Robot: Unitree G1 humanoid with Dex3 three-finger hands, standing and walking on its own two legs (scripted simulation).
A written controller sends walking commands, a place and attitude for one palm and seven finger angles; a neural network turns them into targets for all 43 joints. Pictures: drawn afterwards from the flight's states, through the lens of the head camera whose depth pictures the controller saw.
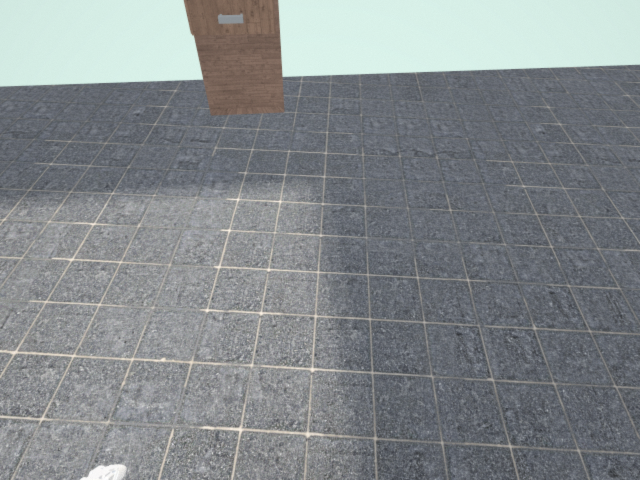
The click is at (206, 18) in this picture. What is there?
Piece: drawer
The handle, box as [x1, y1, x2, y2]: [218, 14, 243, 23]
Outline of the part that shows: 218,15 219,23 243,22 242,14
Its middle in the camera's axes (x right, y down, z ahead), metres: -0.40 -0.98 +1.72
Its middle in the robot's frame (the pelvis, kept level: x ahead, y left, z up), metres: +1.91 +0.50 -0.16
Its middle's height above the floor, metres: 0.61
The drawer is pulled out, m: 0.20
